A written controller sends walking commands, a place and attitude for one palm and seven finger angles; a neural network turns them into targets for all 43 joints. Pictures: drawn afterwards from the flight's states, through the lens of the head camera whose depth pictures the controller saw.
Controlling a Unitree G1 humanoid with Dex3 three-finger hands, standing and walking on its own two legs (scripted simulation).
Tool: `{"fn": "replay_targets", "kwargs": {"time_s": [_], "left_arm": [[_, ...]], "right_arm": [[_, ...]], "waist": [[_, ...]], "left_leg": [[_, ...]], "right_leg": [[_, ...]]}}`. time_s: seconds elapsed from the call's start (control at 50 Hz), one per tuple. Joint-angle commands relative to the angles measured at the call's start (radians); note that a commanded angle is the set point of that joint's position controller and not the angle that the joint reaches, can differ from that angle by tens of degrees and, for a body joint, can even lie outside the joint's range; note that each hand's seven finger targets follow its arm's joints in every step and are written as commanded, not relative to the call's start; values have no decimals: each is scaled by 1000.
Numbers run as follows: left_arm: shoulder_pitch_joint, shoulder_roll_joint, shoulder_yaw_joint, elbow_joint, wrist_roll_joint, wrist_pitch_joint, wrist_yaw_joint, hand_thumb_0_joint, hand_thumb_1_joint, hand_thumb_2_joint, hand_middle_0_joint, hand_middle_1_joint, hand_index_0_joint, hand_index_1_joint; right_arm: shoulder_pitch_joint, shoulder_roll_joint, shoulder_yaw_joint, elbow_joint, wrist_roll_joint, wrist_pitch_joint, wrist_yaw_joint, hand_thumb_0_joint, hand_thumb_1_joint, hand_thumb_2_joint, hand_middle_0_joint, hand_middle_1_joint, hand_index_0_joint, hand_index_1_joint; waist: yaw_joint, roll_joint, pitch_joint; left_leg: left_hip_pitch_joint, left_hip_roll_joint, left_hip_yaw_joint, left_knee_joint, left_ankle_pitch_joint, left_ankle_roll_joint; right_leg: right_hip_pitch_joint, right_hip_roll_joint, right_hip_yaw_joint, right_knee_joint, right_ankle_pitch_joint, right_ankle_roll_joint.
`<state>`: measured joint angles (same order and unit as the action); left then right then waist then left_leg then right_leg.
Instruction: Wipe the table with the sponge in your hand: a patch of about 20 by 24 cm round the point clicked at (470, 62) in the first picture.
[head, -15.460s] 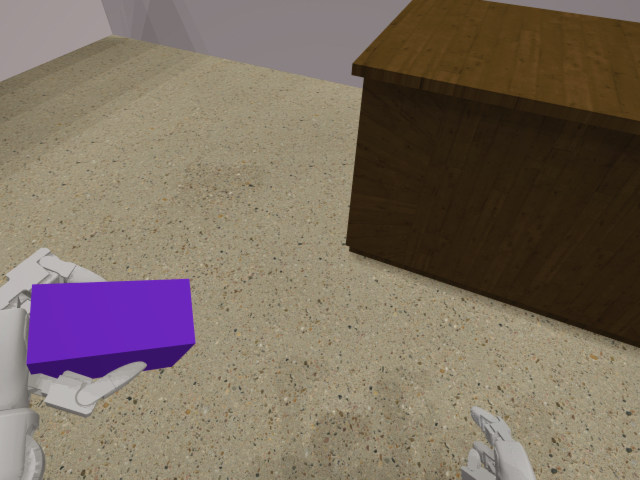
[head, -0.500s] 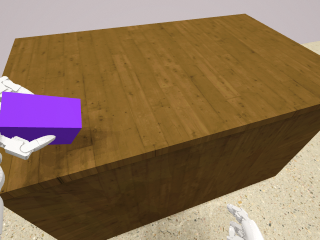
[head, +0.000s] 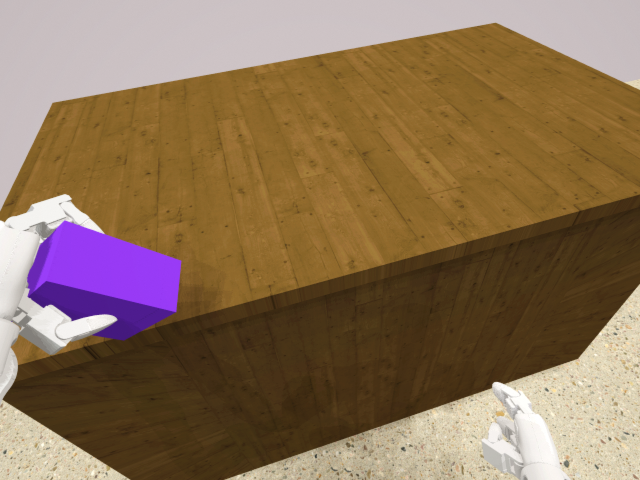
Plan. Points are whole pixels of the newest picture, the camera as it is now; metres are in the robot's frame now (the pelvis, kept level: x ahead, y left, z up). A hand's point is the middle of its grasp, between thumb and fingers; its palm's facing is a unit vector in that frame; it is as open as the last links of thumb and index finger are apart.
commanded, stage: turn the palm down, sponge in hand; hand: left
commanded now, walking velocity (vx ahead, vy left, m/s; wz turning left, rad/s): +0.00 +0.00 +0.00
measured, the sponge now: (117, 293) +0.25 +0.26 +0.16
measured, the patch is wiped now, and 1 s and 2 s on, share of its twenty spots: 0.00 0.00 0.00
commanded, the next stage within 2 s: move the sponge above the wiping area in 1.54 s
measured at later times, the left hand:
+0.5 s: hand (33, 243) +0.25 +0.31 +0.23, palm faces +0.35 -0.32 -0.88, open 10.1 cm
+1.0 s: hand (18, 212) +0.26 +0.32 +0.25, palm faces +0.32 -0.14 -0.94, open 10.1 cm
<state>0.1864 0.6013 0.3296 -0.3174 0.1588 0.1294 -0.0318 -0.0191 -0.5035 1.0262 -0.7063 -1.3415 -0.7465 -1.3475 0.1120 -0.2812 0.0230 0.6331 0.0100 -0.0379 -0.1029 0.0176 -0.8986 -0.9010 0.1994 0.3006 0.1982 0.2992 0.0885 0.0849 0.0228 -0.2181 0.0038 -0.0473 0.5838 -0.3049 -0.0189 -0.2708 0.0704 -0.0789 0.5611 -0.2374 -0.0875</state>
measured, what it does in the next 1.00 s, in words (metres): stands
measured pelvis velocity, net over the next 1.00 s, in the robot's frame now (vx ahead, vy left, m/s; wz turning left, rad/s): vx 0.00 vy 0.04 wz -0.03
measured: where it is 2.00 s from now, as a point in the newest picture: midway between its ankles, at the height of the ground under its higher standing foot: outside the picture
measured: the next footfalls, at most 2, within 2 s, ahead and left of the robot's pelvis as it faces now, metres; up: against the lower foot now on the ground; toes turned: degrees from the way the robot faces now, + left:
none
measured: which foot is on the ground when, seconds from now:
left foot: down 0.00-1.00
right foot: down 0.00-1.00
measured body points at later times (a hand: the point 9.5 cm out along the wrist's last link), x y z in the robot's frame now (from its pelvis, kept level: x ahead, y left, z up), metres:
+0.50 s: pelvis +0.01 +0.04 +0.01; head -0.01 +0.00 +0.46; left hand +0.23 +0.33 +0.27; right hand +0.25 -0.17 -0.07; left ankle +0.01 +0.15 -0.73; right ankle +0.05 -0.05 -0.73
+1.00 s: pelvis +0.00 +0.04 +0.01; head -0.01 +0.00 +0.46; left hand +0.24 +0.33 +0.30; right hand +0.28 -0.13 -0.04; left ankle +0.01 +0.15 -0.73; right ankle +0.05 -0.05 -0.73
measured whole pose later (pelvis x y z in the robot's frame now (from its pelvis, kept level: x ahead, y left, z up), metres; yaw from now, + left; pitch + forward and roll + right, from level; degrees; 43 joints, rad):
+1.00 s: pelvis +0.00 +0.04 +0.01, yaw -2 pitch -5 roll +1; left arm -0.13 0.67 0.07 -0.42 0.71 0.58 -0.20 -0.02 -0.50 1.03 -0.71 -1.34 -0.75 -1.34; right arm -0.05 -0.26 0.11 0.62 0.06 0.06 -0.05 0.02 -0.90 -0.90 0.20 0.30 0.20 0.30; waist 0.16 0.11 0.02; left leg -0.09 -0.05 -0.01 0.39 -0.21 0.03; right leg -0.17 0.02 -0.02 0.42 -0.16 -0.04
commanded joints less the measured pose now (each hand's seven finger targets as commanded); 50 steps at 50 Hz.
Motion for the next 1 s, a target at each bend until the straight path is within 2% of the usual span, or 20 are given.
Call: {"fn": "replay_targets", "kwargs": {"time_s": [0.0,0.02,0.04,0.1,0.12,0.18,0.22,0.28,0.32,0.36,0.42,0.46,0.52,0.56,0.62,0.66,0.72,0.84,0.92,0.98], "left_arm": [[-119,333,264,-201,26,-42,76,0,100,1300,-1200,-1600,-1200,-1600],[-114,364,283,-226,35,-28,88,0,100,1300,-1200,-1600,-1200,-1600],[-115,337,261,-250,50,-14,97,0,100,1300,-1200,-1600,-1200,-1600],[-73,318,232,-268,71,28,95,0,100,1300,-1200,-1600,-1200,-1600],[-78,326,222,-277,79,45,91,0,100,1300,-1200,-1600,-1200,-1600],[-89,321,192,-266,110,80,61,0,100,1300,-1200,-1600,-1200,-1600],[-159,334,171,-316,136,98,49,0,100,1300,-1200,-1600,-1200,-1600],[-182,327,148,-309,191,112,44,0,100,1300,-1200,-1600,-1200,-1600],[-212,352,154,-364,229,136,48,0,100,1300,-1200,-1600,-1200,-1600],[-219,312,113,-337,261,166,49,0,100,1300,-1200,-1600,-1200,-1600],[-246,342,120,-322,301,235,33,0,100,1300,-1200,-1600,-1200,-1600],[-275,304,65,-295,333,273,15,0,100,1300,-1200,-1600,-1200,-1600],[-356,310,26,-309,381,331,-25,0,100,1300,-1200,-1600,-1200,-1600],[-386,298,-22,-278,419,349,-50,0,100,1300,-1200,-1600,-1200,-1600],[-485,307,-57,-332,476,372,-85,0,100,1300,-1200,-1600,-1200,-1600],[-503,302,-80,-303,506,372,-97,0,100,1300,-1200,-1600,-1200,-1600],[-541,355,-44,-314,545,396,-112,0,100,1300,-1200,-1600,-1200,-1600],[-612,338,-81,-278,577,423,-126,0,100,1300,-1200,-1600,-1200,-1600],[-604,326,-94,-288,591,435,-131,0,100,1300,-1200,-1600,-1200,-1600],[-558,309,-108,-257,597,429,-125,0,100,1300,-1200,-1600,-1200,-1600]], "right_arm": [[-146,-85,-41,-159,2,-44,2,0,-900,-900,200,300,200,300],[-168,-86,-37,-172,13,-41,9,0,-900,-900,200,300,200,300],[-162,-84,-39,-171,9,-33,12,0,-900,-900,200,300,200,300],[-145,-94,-43,-176,18,-27,8,0,-900,-900,200,300,200,300],[-177,-91,-33,-193,31,-35,8,0,-900,-900,200,300,200,300],[-141,-105,-38,-182,28,-38,-9,0,-900,-900,200,300,200,300],[-200,-96,-21,-209,38,-56,-15,0,-900,-900,200,300,200,300],[-169,-101,-24,-194,25,-62,-23,0,-900,-900,200,300,200,300],[-231,-89,-6,-214,35,-71,-14,0,-900,-900,200,300,200,300],[-205,-85,-6,-193,26,-60,-11,0,-900,-900,200,300,200,300],[-280,-88,9,-203,38,-53,0,0,-900,-900,200,300,200,300],[-261,-88,6,-180,32,-34,3,0,-900,-900,200,300,200,300],[-349,-82,27,-197,49,-27,11,0,-900,-900,200,300,200,300],[-319,-89,22,-179,41,-12,10,0,-900,-900,200,300,200,300],[-393,-72,41,-206,53,-10,16,0,-900,-900,200,300,200,300],[-356,-79,32,-185,40,3,16,0,-900,-900,200,300,200,300],[-412,-71,45,-202,48,12,24,0,-900,-900,200,300,200,300],[-399,-72,47,-188,46,33,41,0,-900,-900,200,300,200,300],[-446,-58,54,-213,61,37,46,0,-900,-900,200,300,200,300],[-400,-72,41,-192,52,52,50,0,-900,-900,200,300,200,300]], "waist": [[26,-100,-178],[31,-74,-206],[31,-55,-223],[20,-65,-200],[17,-54,-182],[13,-99,-175],[18,-34,-167],[24,-36,-175],[38,17,-195],[34,18,-178],[50,19,-168],[41,3,-161],[42,27,-153],[33,-8,-157],[40,48,-168],[39,30,-190],[59,41,-206],[59,20,-229],[65,36,-219],[61,-2,-227]], "left_leg": [[-180,-18,2,15,43,17],[-188,-22,1,23,49,15],[-183,-22,0,28,70,16],[-143,-22,23,-10,117,28],[-132,-23,29,-9,134,29],[-87,-24,42,-51,165,46],[-46,-24,46,-73,184,48],[-11,-25,40,-122,205,52],[14,-25,35,-138,233,47],[20,-21,30,-168,250,46],[16,-14,17,-198,244,38],[27,-10,18,-219,253,38],[32,-6,10,-240,233,36],[41,-4,1,-261,224,39],[45,-1,-9,-274,209,44],[66,-2,-14,-283,237,45],[50,0,-16,-280,257,47],[58,-7,-3,-270,296,44],[59,-7,-2,-267,270,46],[62,-13,10,-262,290,50]], "right_leg": [[226,-235,365,-171,16,124],[243,-236,383,-155,50,121],[245,-235,364,-131,120,119],[205,-196,297,-124,122,113],[190,-185,305,-121,121,108],[181,-147,219,-116,143,109],[158,-119,196,-123,84,83],[166,-98,135,-123,102,78],[180,-86,135,-120,112,61],[186,-79,102,-123,122,61],[208,-72,111,-138,107,49],[214,-70,88,-146,112,53],[211,-61,103,-163,88,43],[214,-58,79,-167,72,48],[215,-47,96,-165,60,37],[229,-50,83,-164,72,37],[252,-44,111,-166,91,26],[257,-58,101,-170,105,25],[243,-52,128,-183,92,21],[253,-65,108,-183,113,31]]}}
